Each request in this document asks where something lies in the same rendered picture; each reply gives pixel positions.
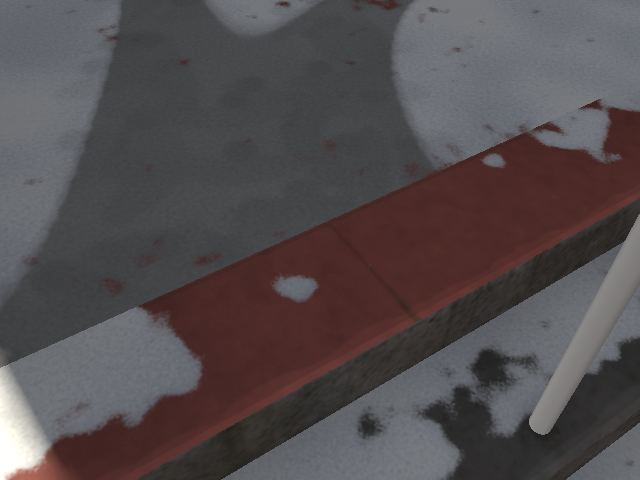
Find stairs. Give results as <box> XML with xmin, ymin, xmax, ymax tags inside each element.
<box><xmin>135</xmin><ymin>198</ymin><xmax>640</xmax><ymax>480</ymax></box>

